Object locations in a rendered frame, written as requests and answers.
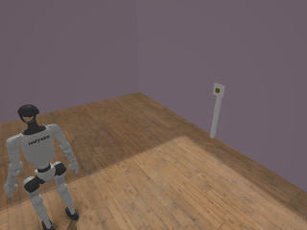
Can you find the right robot upper arm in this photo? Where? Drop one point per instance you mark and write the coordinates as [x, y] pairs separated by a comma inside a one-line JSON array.
[[59, 136]]

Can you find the left robot hand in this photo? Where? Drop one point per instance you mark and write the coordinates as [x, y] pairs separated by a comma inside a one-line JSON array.
[[9, 191]]

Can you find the robot right thigh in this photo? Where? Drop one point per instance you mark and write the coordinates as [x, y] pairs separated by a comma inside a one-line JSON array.
[[59, 178]]

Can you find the right robot forearm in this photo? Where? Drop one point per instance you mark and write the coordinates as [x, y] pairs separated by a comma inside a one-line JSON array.
[[70, 155]]

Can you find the right robot hand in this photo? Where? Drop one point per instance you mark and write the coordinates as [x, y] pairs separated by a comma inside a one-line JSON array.
[[74, 166]]

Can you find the left robot forearm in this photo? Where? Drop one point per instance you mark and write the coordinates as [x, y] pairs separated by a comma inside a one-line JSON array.
[[12, 177]]

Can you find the left robot upper arm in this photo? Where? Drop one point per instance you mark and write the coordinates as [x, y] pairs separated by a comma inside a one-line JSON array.
[[12, 145]]

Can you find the right robot foot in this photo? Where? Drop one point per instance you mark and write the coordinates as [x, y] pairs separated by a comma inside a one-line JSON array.
[[75, 215]]

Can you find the panel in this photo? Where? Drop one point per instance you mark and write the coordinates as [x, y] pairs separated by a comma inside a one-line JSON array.
[[217, 108]]

